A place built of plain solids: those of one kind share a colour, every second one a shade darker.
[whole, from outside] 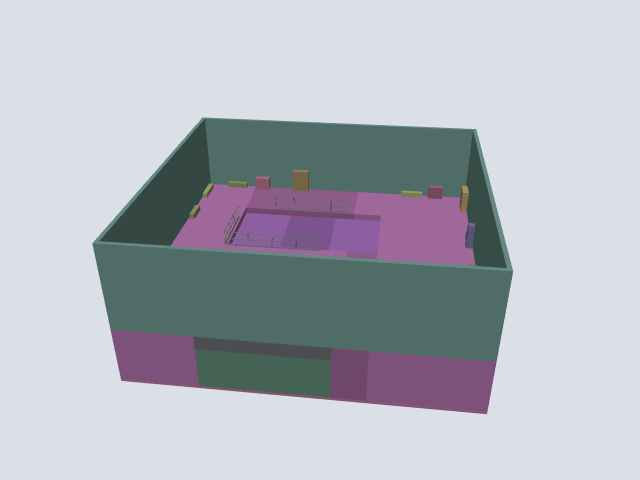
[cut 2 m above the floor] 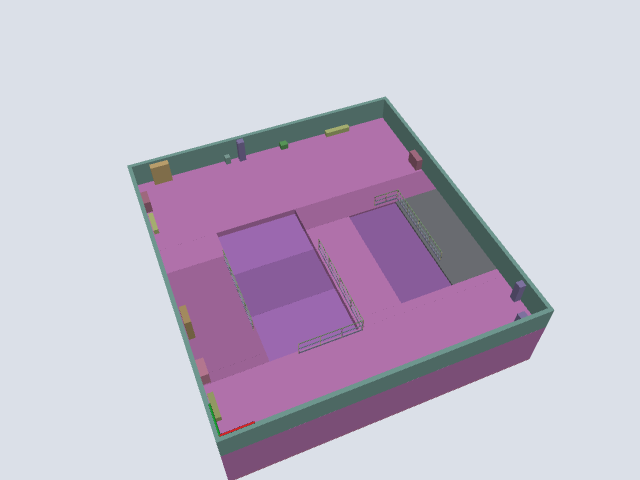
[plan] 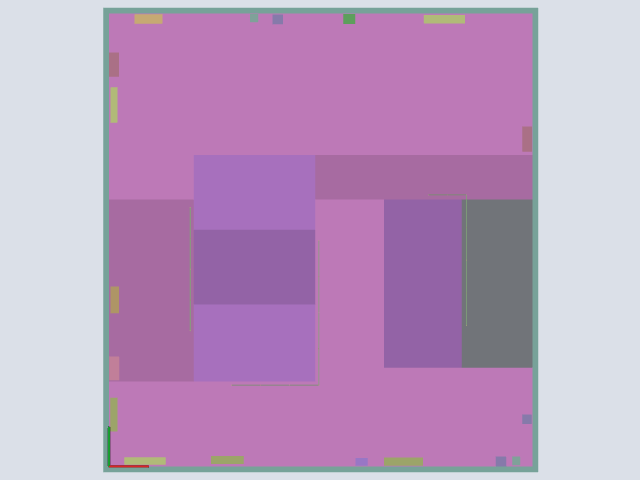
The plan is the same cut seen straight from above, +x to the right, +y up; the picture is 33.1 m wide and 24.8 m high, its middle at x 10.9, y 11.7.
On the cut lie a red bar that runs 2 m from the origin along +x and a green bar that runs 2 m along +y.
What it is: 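A town's swimming bath, shut for a repair, its basins drained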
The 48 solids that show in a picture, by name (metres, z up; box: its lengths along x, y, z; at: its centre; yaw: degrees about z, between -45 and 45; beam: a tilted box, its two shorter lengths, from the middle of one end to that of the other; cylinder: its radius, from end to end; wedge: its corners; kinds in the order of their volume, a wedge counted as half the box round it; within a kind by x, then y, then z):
{
 "surround_1": {"box": [4.68, 0.72, 4.1], "at": [2.04, 4.74, -2.05]},
 "surround_2": {"box": [4.68, 8.69, 4.1], "at": [2.04, 9.45, -2.05]},
 "surround_3": {"box": [4.68, 2.3, 4.1], "at": [2.04, 14.94, -2.05]},
 "surround_4": {"box": [22.48, 4.68, 4.1], "at": [10.94, 2.04, -2.05]},
 "surround_5": {"box": [22.48, 7.61, 4.1], "at": [10.94, 19.89, -2.05]},
 "surround_6": {"box": [3.55, 8.69, 4.1], "at": [12.43, 9.45, -2.05]},
 "surround_7": {"box": [11.52, 0.72, 4.1], "at": [16.42, 4.74, -2.05]},
 "surround_8": {"box": [11.52, 2.3, 4.1], "at": [16.42, 14.94, -2.05]},
 "floor_1": {"box": [6.28, 3.98, 3.58], "at": [7.52, 6.38, -2.31]},
 "floor_2": {"box": [6.28, 3.86, 3.59], "at": [7.52, 10.3, -2.31]},
 "floor_3": {"box": [6.28, 3.86, 3.59], "at": [7.52, 14.16, -2.31]},
 "floor_4": {"box": [4.01, 8.69, 3.94], "at": [16.22, 9.45, -2.13]},
 "wall_1": {"box": [0.3, 23.4, 6.38], "at": [-0.15, 11.7, 3.19]},
 "wall_2": {"box": [22.48, 0.3, 6.38], "at": [10.94, -0.15, 3.19]},
 "wall_3": {"box": [22.48, 0.3, 6.38], "at": [10.94, 23.55, 3.19]},
 "wall_4": {"box": [0.3, 23.4, 6.38], "at": [22.02, 11.7, 3.19]},
 "footing_1": {"box": [22.48, 24.0, 0.2], "at": [10.94, 11.7, -4.2]},
 "surround_under_1": {"box": [3.95, 8.69, 3.1], "at": [20.2, 9.45, -2.55]},
 "cupboard_1": {"box": [0.44, 1.38, 1.95], "at": [0.29, 8.61, 0.97]},
 "cupboard_2": {"box": [1.45, 0.5, 1.79], "at": [2.04, 23.12, 0.9]},
 "reel_1": {"box": [0.52, 1.26, 1.06], "at": [0.26, 20.76, 0.53]},
 "reel_2": {"box": [0.53, 1.24, 1.06], "at": [0.27, 5.07, 0.53]},
 "reel_3": {"box": [0.51, 1.31, 1.05], "at": [21.6, 16.91, 0.53]},
 "bench_1": {"box": [0.38, 1.75, 0.44], "at": [0.25, 2.68, 0.22]},
 "bench_2": {"box": [0.37, 1.84, 0.42], "at": [0.26, 18.68, 0.21]},
 "bench_3": {"box": [2.14, 0.38, 0.44], "at": [1.86, 0.28, 0.22]},
 "bench_4": {"box": [1.7, 0.41, 0.45], "at": [6.12, 0.33, 0.23]},
 "bench_5": {"box": [2.02, 0.43, 0.45], "at": [15.21, 0.25, 0.22]},
 "bench_6": {"box": [2.14, 0.44, 0.44], "at": [17.33, 23.11, 0.22]},
 "chair_1": {"box": [0.54, 0.5, 1.94], "at": [8.72, 23.1, 0.97]},
 "chair_2": {"box": [0.54, 0.51, 1.76], "at": [20.25, 0.26, 0.88]},
 "chair_3": {"box": [0.5, 0.5, 1.7], "at": [21.6, 2.44, 0.85]},
 "drum_1": {"box": [0.43, 0.44, 0.67], "at": [7.5, 23.16, 0.34]},
 "drum_2": {"box": [0.42, 0.46, 0.8], "at": [21.04, 0.29, 0.4]},
 "blocks_1": {"box": [0.62, 0.52, 0.47], "at": [12.41, 23.12, 0.23]},
 "crates_1": {"box": [0.64, 0.4, 0.48], "at": [13.05, 0.24, 0.24]},
 "guard_toe_1": {"box": [0.03, 6.41, 0.15], "at": [4.2, 10.19, 0.07]},
 "guard_toe_2": {"box": [4.57, 0.03, 0.15], "at": [8.57, 4.2, 0.07]},
 "guard_toe_3": {"box": [0.03, 7.53, 0.15], "at": [10.84, 7.95, 0.07]},
 "guard_toe_4": {"box": [0.03, 6.79, 0.15], "at": [18.46, 10.66, 0.07]},
 "guard_rail_mid_1": {"box": [0.048, 6.41, 0.048], "at": [4.2, 10.19, 0.6]},
 "guard_rail_mid_2": {"box": [4.57, 0.048, 0.048], "at": [8.57, 4.2, 0.6]},
 "guard_rail_mid_3": {"box": [0.048, 7.53, 0.048], "at": [10.84, 7.95, 0.6]},
 "guard_rail_mid_4": {"box": [0.048, 6.79, 0.048], "at": [18.46, 10.66, 0.5]},
 "guard_rail_top_1": {"box": [0.048, 6.41, 0.048], "at": [4.2, 10.19, 1.17]},
 "guard_rail_top_2": {"box": [4.57, 0.048, 0.048], "at": [8.57, 4.2, 1.17]},
 "guard_rail_top_3": {"box": [0.048, 7.53, 0.048], "at": [10.84, 7.95, 1.17]},
 "guard_rail_top_4": {"box": [0.048, 6.79, 0.048], "at": [18.46, 10.66, 0.98]}
}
